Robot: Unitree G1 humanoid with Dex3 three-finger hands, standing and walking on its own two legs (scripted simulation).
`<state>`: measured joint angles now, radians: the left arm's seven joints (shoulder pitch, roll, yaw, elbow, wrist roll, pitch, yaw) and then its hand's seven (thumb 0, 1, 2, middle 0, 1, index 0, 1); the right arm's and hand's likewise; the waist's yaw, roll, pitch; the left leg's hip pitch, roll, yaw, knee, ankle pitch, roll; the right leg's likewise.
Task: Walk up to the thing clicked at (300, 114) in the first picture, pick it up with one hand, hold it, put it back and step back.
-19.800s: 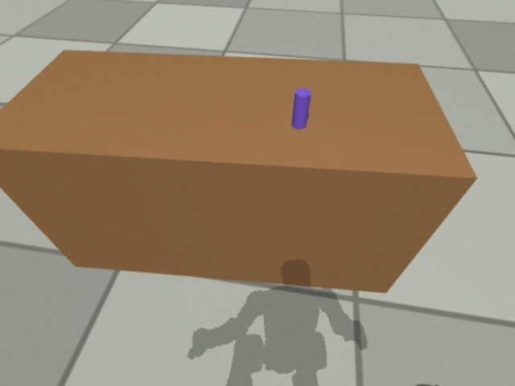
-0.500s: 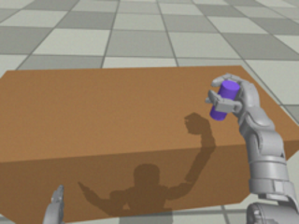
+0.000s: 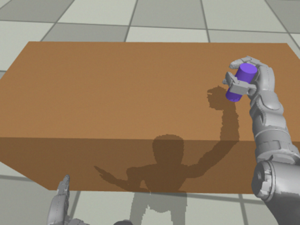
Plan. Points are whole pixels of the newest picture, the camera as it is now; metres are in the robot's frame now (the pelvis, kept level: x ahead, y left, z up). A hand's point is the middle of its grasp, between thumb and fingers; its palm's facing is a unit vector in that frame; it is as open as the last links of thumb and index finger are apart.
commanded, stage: crouch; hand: right
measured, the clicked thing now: (239, 83) +0.47 -0.21 +0.12
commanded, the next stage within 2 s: lower in 0.66 s
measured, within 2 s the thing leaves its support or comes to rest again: rests again in 1.66 s
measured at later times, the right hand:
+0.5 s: hand (233, 79) +0.50 -0.20 +0.10, palm faces +0.13 +0.99 +0.02, open 5.2 cm
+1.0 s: hand (228, 83) +0.52 -0.20 +0.07, palm faces +0.12 +0.99 +0.02, open 5.2 cm
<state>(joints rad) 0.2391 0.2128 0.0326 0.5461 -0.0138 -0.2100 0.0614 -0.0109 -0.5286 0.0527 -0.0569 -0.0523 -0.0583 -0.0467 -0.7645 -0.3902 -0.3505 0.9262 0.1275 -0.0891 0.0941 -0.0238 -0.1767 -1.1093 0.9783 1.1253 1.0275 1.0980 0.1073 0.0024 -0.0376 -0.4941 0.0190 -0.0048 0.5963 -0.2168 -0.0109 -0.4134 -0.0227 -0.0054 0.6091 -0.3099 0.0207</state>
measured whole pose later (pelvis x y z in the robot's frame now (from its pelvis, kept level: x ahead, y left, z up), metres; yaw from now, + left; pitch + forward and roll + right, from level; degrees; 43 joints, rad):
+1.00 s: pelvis +0.01 -0.01 -0.03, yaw +0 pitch +17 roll +1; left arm 0.28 0.22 0.00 0.28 0.01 -0.11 0.02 -0.01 -0.54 0.06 -0.06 -0.05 -0.05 -0.05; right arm -0.94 -0.51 -0.41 1.21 0.06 -0.28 0.13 -0.03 -0.17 -1.12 0.98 1.12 1.03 1.10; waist 0.19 0.03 -0.10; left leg -0.80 0.01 0.00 0.81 -0.31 -0.01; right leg -0.73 -0.03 0.01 0.87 -0.42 0.02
